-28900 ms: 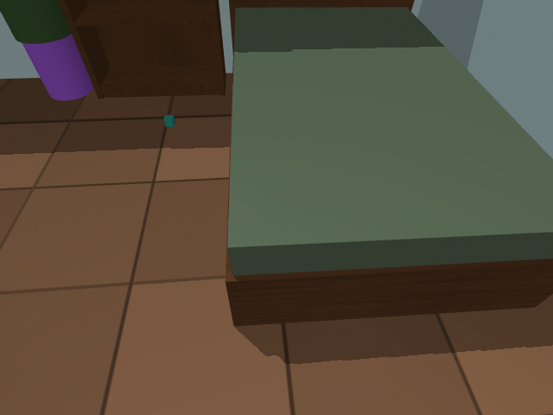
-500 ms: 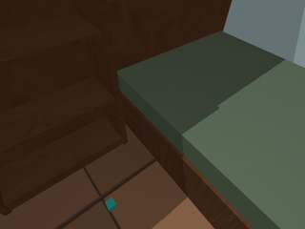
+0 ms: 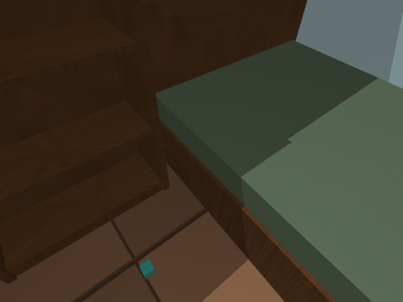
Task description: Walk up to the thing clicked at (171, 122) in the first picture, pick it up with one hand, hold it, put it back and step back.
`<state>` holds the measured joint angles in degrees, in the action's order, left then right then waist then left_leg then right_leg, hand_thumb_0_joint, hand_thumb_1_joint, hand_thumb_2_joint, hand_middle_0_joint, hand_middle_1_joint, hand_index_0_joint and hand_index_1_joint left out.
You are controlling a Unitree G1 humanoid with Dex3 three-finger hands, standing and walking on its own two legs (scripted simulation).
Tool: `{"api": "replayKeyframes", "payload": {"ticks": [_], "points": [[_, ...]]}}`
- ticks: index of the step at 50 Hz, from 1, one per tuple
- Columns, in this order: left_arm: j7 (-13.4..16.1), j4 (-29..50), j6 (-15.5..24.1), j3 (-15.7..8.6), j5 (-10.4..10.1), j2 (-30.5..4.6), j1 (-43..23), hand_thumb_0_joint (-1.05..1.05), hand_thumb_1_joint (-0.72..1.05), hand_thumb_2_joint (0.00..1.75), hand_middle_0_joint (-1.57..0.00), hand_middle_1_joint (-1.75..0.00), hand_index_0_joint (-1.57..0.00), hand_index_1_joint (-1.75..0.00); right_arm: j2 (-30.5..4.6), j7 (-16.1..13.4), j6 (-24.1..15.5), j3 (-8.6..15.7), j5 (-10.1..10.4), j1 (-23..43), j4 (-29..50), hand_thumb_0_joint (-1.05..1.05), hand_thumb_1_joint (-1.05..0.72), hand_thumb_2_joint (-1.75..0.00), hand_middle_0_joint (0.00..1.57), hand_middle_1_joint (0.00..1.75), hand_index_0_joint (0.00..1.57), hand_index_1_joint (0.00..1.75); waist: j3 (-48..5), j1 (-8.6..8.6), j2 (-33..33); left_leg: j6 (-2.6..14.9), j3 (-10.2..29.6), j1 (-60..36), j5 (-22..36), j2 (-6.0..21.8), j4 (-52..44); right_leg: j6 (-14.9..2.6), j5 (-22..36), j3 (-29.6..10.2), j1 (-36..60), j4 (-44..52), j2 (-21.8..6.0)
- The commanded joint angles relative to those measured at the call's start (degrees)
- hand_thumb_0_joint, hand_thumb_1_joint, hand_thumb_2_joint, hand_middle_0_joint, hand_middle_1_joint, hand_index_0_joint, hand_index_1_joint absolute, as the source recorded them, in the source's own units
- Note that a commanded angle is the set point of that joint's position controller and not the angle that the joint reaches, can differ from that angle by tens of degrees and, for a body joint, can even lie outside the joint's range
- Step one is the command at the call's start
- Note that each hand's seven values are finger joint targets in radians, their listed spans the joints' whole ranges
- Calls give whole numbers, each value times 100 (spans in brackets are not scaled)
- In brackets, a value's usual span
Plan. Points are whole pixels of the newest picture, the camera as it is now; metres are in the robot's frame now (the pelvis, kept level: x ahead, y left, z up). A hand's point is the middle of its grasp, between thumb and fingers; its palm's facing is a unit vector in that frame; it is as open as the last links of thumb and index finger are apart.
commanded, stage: stand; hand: left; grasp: from above
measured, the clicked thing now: (147, 269) +0.43 +0.26 -0.76
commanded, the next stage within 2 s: rise first in 0.74 s
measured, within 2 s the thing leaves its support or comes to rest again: neither
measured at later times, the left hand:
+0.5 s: hand out of the picture +0.07 +0.25 -0.16, palm faces -0.03 -0.94 -0.34, open 7.4 cm
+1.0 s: hand out of the picture +0.13 +0.25 -0.16, palm faces +0.02 -0.94 -0.33, open 7.9 cm
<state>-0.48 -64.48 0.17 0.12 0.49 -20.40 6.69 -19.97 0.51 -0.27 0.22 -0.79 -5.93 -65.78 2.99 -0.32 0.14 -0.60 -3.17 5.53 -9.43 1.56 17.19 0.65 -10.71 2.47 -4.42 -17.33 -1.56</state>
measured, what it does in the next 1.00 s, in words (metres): stands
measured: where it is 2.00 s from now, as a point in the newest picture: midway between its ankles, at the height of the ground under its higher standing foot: outside the picture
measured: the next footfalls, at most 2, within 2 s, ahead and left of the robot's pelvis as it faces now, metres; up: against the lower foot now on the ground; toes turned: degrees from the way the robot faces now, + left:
none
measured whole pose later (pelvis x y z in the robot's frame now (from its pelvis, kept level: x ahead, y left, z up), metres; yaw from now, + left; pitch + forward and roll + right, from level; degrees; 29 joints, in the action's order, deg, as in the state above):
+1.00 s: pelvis -0.01 +0.00 -0.01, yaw +1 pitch +3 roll +0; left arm -0.2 -61.8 1.1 -4.9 1.6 -19.0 -1.4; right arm -17.3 -1.6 -1.9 0.6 2.1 -10.0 -51.2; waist 4.0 -0.9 0.4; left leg -0.4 -2.1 17.0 -12.4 1.8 26.7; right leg 0.3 -13.7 3.2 -15.3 -26.4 -1.7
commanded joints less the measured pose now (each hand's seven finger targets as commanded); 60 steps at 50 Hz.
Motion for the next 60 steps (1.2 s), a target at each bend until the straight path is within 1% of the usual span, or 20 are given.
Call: {"api": "replayKeyframes", "payload": {"ticks": [1, 13, 26, 35, 41, 42, 43, 44, 45, 46, 47, 48, 50, 51, 52, 53, 54, 56, 58, 60], "points": [[105, 345, 154, -245, 27, -1235, -210, 0, 90, 90, -20, -30, -20, -30, -1234, -97, -150, 213, 15, 246, 382, 0, -90, -90, 20, 30, 20, 30, -488, 23, -16, 136, 624, -221, 905, 699, -228, -161, 836, -552, -117, 258, -678], [95, 334, 146, -227, 7, -1191, -165, 0, 90, 90, -20, -30, -20, -30, -1203, -94, -158, 194, 20, 242, 382, 0, -90, -90, 20, 30, 20, 30, -350, 39, -86, 109, 635, -120, 809, 685, -282, -166, 729, -563, -153, 278, -671], [110, 370, 153, -228, 14, -1212, -188, 0, 90, 90, -20, -30, -20, -30, -1209, -92, -146, 213, 17, 207, 392, 0, -90, -90, 20, 30, 20, 30, -508, 20, -33, 145, 605, -242, 952, 718, -188, -193, 921, -569, -75, 228, -694], [101, 348, 151, -216, 12, -1183, -153, 0, 90, 90, -20, -30, -20, -30, -1228, -98, -144, 205, 22, 230, 389, 0, -90, -90, 20, 30, 20, 30, -353, 33, -37, 127, 607, -179, 777, 701, -220, -166, 753, -575, -162, 295, -675], [110, 366, 163, -221, 15, -1215, -185, 0, 90, 90, -20, -30, -20, -30, -1207, -91, -136, 203, 25, 200, 398, 0, -90, -90, 20, 30, 20, 30, -430, 9, -19, 139, 592, -210, 803, 699, -196, -167, 869, -599, -113, 286, -686], [110, 368, 165, -231, 12, -1232, -193, 0, 83, 91, -22, -35, -19, -38, -1185, -89, -142, 203, 17, 178, 396, 0, -82, -88, 20, 30, 20, 30, -472, -4, 12, 128, 590, -223, 853, 706, -200, -177, 880, -604, -108, 251, -697], [196, 2378, 671, -219, -270, -202, -2204, 0, 75, 95, -29, -42, -23, -46, -250, -210, -401, -41, 433, 28, 2022, 0, -90, -93, 20, 30, 20, 30, 161, -638, -236, 141, -48, 679, 6, -177, 207, -112, 431, -189, -1395, -82, 97], [226, 1976, 613, -362, -236, -520, -2735, 0, 67, 97, -26, -48, -20, -54, -436, -271, -396, 11, 424, -301, 1730, 0, -98, -92, 20, 30, 20, 30, -190, -455, 91, 159, 14, 583, -26, -134, 300, -96, 303, -106, -1082, -147, 101], [262, 883, 359, -719, -94, -1074, -1689, 0, 59, 99, -24, -52, -18, -58, -611, -299, -339, 93, 412, -449, 1662, 0, -98, -92, 20, 30, 20, 30, -133, -351, 150, 166, 2, 740, -173, -183, 381, -141, 60, -37, -1120, -195, 129], [205, 543, 263, -794, -43, -1091, -1234, 0, 51, 93, -25, -59, -21, -63, -619, -287, -277, 156, 406, -507, 1798, 0, -94, -91, 20, 30, 20, 30, -118, -172, 109, 151, -14, 951, -77, -159, 556, -161, 75, -18, -1213, -366, 132], [147, 678, 268, -780, 91, -1138, -1617, 0, 43, 90, -23, -67, -21, -70, -596, -305, -288, 231, 339, -573, 1914, 0, -96, -92, 20, 30, 20, 30, -504, -187, 229, 170, 8, 972, 60, -167, 763, -157, 172, -31, -1259, -554, 133], [114, 878, 317, -972, 230, -1451, -1748, 0, 35, 89, -22, -74, -21, -75, -604, -343, -315, 320, 324, -714, 2004, 0, -95, -91, 20, 30, 20, 30, -981, -127, 124, 167, 27, 885, 252, -171, 904, -146, 432, -63, -1169, -735, 120], [-25, 271, 194, -1042, 603, -1189, -823, 0, 19, 84, -21, -86, -23, -84, -554, -284, -367, 444, 207, -932, 2169, 0, -96, -91, 20, 30, 20, 30, -1331, -45, 90, 132, 84, 1237, 578, -218, 1362, -161, 712, -43, -1322, -1181, 114], [-57, 404, 166, -1138, 745, -1211, -549, 0, 11, 85, -20, -89, -22, -87, -552, -249, -366, 492, 186, -958, 2308, 0, -95, -91, 20, 30, 20, 30, -1592, 141, -65, 98, 78, 1288, 697, -240, 1505, -185, 754, -40, -1294, -1361, 120], [-36, 671, 131, -1228, 830, -1245, -432, 0, 3, 84, -21, -89, -23, -87, -516, -239, -370, 527, 194, -943, 2488, 0, -94, -91, 20, 30, 20, 30, -1937, 233, -241, 59, 82, 1182, 874, -266, 1558, -197, 859, -43, -1184, -1450, 127], [20, 941, 73, -1196, 867, -1155, -469, 0, -5, 85, -20, -91, -22, -89, -489, -236, -367, 540, 197, -915, 2649, 0, -93, -90, 20, 30, 20, 30, -2035, 233, -317, 48, 86, 1165, 891, -264, 1571, -196, 850, -53, -1256, -1517, 140], [98, 1080, -20, -1196, 904, -1126, -529, 0, -13, 84, -19, -93, -21, -92, -453, -223, -361, 512, 205, -836, 2762, 0, -91, -90, 20, 30, 20, 30, -1881, 255, -391, 26, 93, 1375, 770, -270, 1628, -193, 678, -26, -1376, -1548, 150], [206, 1184, -264, -977, 1007, -846, -640, 0, -29, 85, -22, -92, -22, -91, -423, -197, -367, 480, 237, -713, 2986, 0, -90, -90, 20, 30, 20, 30, -1501, 117, -307, 17, 151, 1652, 456, -214, 1678, -209, 314, 29, -1782, -1584, 191], [301, 1442, -423, -1019, 1062, -877, -726, 0, -45, 89, -23, -89, -21, -91, -412, -176, -401, 508, 242, -649, 3227, 0, -90, -90, 20, 30, 20, 30, -1436, 49, -111, 33, 178, 1907, 69, -167, 1837, -193, -93, 43, -2038, -1715, 214], [345, 1594, -533, -988, 1083, -749, -548, 0, -49, 88, -24, -89, -22, -91, -377, -146, -460, 496, 228, -665, 3334, 0, -90, -90, 20, 30, 20, 30, -1363, 28, -144, 26, 211, 2141, -144, -134, 2022, -205, -335, 69, -2364, -1938, 235]]}}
